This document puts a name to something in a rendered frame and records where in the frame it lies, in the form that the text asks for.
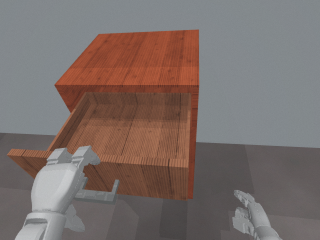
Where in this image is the cabinet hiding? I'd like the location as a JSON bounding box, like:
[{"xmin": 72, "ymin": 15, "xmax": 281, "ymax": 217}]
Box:
[{"xmin": 54, "ymin": 29, "xmax": 199, "ymax": 199}]

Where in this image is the robot left hand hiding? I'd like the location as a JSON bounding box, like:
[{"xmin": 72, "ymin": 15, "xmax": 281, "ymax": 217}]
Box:
[{"xmin": 31, "ymin": 145, "xmax": 101, "ymax": 232}]

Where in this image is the robot right forearm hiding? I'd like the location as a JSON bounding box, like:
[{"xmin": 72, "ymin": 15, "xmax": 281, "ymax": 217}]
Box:
[{"xmin": 253, "ymin": 225, "xmax": 282, "ymax": 240}]

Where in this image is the handle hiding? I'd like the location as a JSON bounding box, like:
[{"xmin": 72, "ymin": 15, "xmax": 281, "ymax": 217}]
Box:
[{"xmin": 74, "ymin": 177, "xmax": 120, "ymax": 205}]

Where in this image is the robot right hand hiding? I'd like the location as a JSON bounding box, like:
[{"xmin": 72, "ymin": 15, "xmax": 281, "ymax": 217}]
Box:
[{"xmin": 232, "ymin": 190, "xmax": 271, "ymax": 237}]

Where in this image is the drawer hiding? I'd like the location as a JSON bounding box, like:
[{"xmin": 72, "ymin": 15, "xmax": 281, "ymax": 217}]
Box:
[{"xmin": 7, "ymin": 92, "xmax": 192, "ymax": 201}]

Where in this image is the robot left forearm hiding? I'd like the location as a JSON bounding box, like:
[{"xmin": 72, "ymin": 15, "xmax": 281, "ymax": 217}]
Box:
[{"xmin": 15, "ymin": 210, "xmax": 67, "ymax": 240}]

